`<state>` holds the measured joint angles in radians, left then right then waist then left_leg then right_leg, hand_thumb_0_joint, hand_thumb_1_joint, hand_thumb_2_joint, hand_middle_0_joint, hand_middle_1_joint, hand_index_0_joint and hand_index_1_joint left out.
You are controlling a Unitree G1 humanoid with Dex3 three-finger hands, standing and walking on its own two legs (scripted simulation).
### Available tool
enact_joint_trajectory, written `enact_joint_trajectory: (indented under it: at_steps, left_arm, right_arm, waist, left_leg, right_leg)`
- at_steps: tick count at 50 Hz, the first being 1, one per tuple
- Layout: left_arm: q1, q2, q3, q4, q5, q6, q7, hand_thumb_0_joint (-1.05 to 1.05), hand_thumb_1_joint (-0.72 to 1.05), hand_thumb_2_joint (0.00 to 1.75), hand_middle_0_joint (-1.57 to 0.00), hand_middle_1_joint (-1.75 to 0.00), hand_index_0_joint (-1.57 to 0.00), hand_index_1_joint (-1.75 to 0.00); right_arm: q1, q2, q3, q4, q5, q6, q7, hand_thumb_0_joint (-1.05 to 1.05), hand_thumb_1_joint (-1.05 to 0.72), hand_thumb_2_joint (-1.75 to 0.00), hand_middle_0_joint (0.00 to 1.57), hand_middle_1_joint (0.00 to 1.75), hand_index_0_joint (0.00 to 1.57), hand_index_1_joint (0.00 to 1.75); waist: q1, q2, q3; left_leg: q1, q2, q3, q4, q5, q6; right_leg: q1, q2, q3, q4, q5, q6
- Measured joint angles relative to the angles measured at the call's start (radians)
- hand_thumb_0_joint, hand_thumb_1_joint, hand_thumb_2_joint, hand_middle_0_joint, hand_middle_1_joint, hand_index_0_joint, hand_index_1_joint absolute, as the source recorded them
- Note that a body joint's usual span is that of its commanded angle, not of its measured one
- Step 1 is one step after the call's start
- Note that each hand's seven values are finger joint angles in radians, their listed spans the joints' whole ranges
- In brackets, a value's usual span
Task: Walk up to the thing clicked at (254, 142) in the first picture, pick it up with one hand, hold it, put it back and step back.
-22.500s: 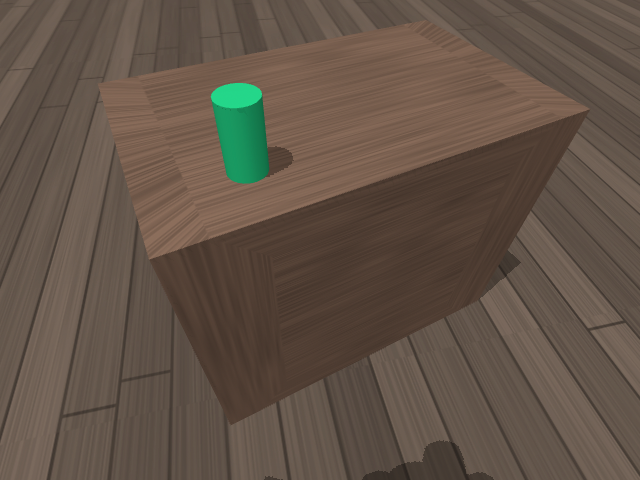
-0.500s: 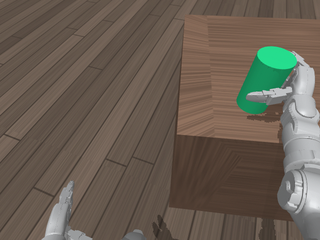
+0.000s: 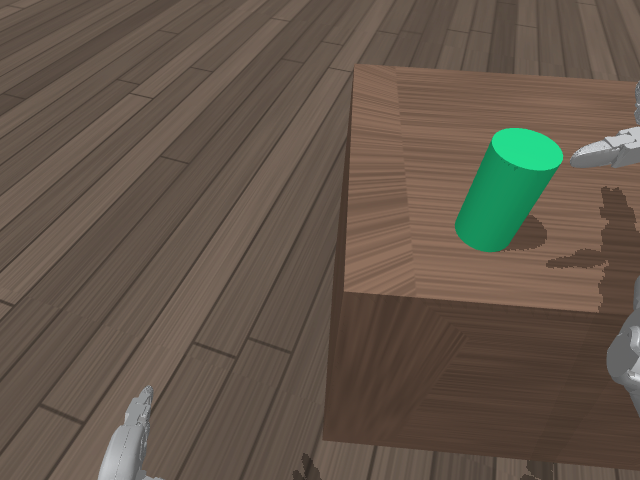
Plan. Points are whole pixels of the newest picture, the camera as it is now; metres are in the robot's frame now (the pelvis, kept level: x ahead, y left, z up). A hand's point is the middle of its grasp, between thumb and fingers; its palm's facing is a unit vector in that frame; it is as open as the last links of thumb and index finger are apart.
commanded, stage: rise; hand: right
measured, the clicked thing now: (502, 194) +0.47 -0.18 +0.12
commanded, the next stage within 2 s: sink last in 0.08 s
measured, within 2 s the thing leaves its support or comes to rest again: neither
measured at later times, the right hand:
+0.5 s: hand out of the picture +0.39 -0.36 +0.24, palm faces +0.52 +0.80 -0.32, open 17.7 cm
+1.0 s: hand out of the picture +0.18 -0.21 +0.23, palm faces +0.40 +0.81 -0.43, open 17.7 cm
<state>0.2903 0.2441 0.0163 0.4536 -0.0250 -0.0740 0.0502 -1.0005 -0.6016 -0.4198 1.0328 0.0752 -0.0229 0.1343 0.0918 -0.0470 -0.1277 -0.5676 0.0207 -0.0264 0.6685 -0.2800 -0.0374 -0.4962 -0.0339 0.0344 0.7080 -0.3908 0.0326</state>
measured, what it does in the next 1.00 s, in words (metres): stands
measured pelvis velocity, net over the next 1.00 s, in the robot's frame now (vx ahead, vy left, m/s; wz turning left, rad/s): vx -0.01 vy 0.02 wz -0.04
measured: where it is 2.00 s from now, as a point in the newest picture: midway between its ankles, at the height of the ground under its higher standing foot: outside the picture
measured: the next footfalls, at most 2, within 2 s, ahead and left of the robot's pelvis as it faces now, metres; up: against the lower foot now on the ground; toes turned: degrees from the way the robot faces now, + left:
none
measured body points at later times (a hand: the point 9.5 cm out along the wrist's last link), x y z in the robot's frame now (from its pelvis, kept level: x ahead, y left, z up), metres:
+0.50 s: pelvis +0.02 +0.00 +0.01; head +0.03 +0.01 +0.46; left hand +0.17 +0.25 -0.06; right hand +0.36 -0.40 +0.26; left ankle +0.03 +0.14 -0.72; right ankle -0.03 -0.14 -0.72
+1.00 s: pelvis -0.01 +0.02 +0.01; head -0.02 +0.05 +0.46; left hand +0.17 +0.27 -0.05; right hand +0.15 -0.25 +0.25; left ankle +0.03 +0.15 -0.72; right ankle -0.03 -0.14 -0.72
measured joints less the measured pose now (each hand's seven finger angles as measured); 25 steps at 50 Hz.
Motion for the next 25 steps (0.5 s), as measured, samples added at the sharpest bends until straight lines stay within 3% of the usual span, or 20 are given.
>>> enact_joint_trajectory:
  at_steps: [2,3,8,13,19,25]
  left_arm:
    - [-0.004,0.005,-0.001,0.011,-0.004,-0.006,0.002,-0.01,-0.51,0.03,-0.06,-0.04,-0.05,-0.05]
    - [-0.005,0.007,0.002,0.009,-0.005,-0.005,0.0,-0.01,-0.52,0.04,-0.06,-0.04,-0.05,-0.05]
    - [-0.004,0.019,0.045,-0.009,-0.012,-0.011,-0.023,-0.01,-0.52,0.04,-0.06,-0.04,-0.05,-0.05]
    - [0.036,0.045,0.056,-0.047,-0.023,0.01,-0.047,-0.01,-0.51,0.05,-0.06,-0.04,-0.05,-0.05]
    - [0.068,0.028,0.045,-0.064,-0.022,0.013,-0.066,-0.01,-0.51,0.05,-0.06,-0.04,-0.05,-0.05]
    - [0.046,0.01,0.064,-0.024,-0.029,0.026,-0.075,-0.01,-0.51,0.06,-0.06,-0.04,-0.04,-0.05]
  right_arm:
    - [-0.027,-0.036,-0.003,0.047,0.004,0.034,0.037,-0.02,0.61,-0.05,0.06,0.07,0.06,0.07]
    - [-0.035,-0.052,0.003,0.059,-0.018,0.043,0.043,-0.01,0.6,-0.05,0.06,0.07,0.06,0.07]
    - [-0.041,-0.124,0.028,0.083,-0.083,0.023,0.006,-0.01,0.6,-0.04,0.06,0.06,0.06,0.07]
    - [0.036,-0.17,-0.024,0.016,-0.115,0.009,-0.03,-0.01,0.6,-0.04,0.06,0.06,0.06,0.06]
    - [0.187,-0.156,-0.058,-0.141,-0.113,-0.027,-0.071,-0.02,0.61,-0.04,0.06,0.06,0.06,0.06]
    - [0.429,-0.058,-0.027,-0.414,-0.075,-0.019,-0.089,-0.02,0.6,-0.04,0.06,0.06,0.05,0.06]
  waist:
    - [-0.005,-0.008,-0.003]
    - [-0.01,-0.009,-0.002]
    - [-0.026,0.004,0.024]
    - [-0.037,0.029,0.043]
    - [-0.059,0.037,0.019]
    - [-0.104,-0.01,-0.003]
  left_leg:
    - [0.01,0.004,0.0,-0.007,0.0,-0.002]
    - [0.014,0.005,-0.003,-0.01,0.001,-0.003]
    - [0.02,0.011,-0.011,-0.02,0.007,-0.005]
    - [0.017,0.009,-0.01,-0.036,0.016,-0.002]
    - [0.055,-0.003,0.007,-0.065,0.016,0.007]
    - [0.113,-0.004,0.015,-0.079,0.008,0.007]
  right_leg:
    - [0.011,0.004,0.0,-0.011,0.004,-0.002]
    - [0.018,0.005,-0.003,-0.017,0.006,-0.004]
    - [0.032,0.011,-0.011,-0.043,0.019,-0.006]
    - [0.03,0.008,-0.011,-0.06,0.028,-0.002]
    - [0.052,-0.005,0.003,-0.064,0.019,0.006]
    - [0.1,-0.008,0.009,-0.061,0.003,0.002]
